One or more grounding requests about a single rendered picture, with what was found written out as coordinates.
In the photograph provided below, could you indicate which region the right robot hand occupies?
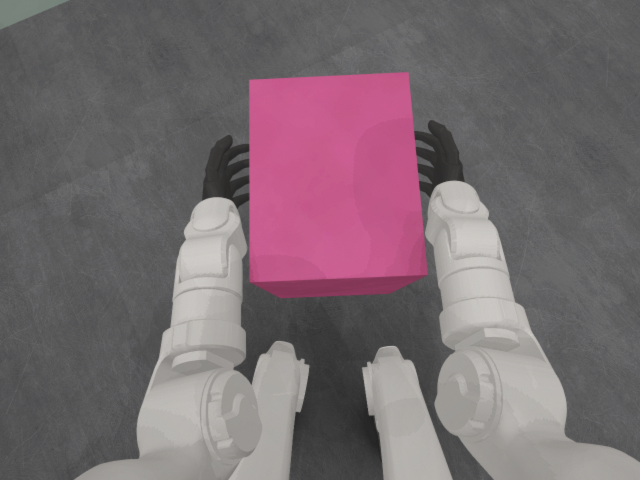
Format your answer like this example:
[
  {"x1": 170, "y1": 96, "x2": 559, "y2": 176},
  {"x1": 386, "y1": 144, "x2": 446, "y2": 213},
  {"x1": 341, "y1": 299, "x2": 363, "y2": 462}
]
[{"x1": 414, "y1": 120, "x2": 465, "y2": 197}]

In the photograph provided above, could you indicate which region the robot right thigh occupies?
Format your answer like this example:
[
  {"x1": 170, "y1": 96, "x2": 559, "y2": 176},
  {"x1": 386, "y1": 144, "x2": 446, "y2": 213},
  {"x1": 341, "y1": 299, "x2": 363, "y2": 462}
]
[{"x1": 362, "y1": 355, "x2": 453, "y2": 480}]

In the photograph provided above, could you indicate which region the left robot hand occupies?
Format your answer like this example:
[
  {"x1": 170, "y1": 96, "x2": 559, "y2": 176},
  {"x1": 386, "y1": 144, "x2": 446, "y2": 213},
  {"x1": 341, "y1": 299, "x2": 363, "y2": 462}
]
[{"x1": 202, "y1": 135, "x2": 249, "y2": 209}]

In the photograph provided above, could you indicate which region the robot right upper arm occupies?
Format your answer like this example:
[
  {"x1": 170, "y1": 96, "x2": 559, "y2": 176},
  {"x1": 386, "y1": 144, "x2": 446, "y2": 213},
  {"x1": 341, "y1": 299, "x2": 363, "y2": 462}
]
[{"x1": 434, "y1": 346, "x2": 640, "y2": 480}]

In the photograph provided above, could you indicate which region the robot left upper arm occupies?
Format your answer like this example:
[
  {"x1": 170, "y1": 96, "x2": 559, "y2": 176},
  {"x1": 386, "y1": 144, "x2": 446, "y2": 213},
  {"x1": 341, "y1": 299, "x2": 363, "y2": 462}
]
[{"x1": 74, "y1": 368, "x2": 262, "y2": 480}]

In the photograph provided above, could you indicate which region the robot right forearm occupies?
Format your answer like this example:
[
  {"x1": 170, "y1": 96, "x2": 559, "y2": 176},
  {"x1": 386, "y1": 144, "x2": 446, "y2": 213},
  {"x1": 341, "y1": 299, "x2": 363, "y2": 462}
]
[{"x1": 425, "y1": 181, "x2": 567, "y2": 407}]

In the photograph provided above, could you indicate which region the carton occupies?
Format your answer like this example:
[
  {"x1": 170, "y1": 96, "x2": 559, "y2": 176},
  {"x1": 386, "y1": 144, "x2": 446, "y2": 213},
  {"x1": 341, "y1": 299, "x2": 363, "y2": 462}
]
[{"x1": 249, "y1": 72, "x2": 428, "y2": 298}]

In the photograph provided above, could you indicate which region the right robot foot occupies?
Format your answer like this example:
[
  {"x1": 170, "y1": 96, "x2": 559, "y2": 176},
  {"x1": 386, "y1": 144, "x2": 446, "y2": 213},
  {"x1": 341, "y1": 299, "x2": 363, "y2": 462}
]
[{"x1": 370, "y1": 415, "x2": 382, "y2": 462}]

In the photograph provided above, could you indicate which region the robot left forearm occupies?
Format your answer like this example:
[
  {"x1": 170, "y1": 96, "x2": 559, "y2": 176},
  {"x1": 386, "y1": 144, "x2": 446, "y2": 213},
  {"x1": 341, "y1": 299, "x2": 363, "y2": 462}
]
[{"x1": 137, "y1": 197, "x2": 247, "y2": 448}]

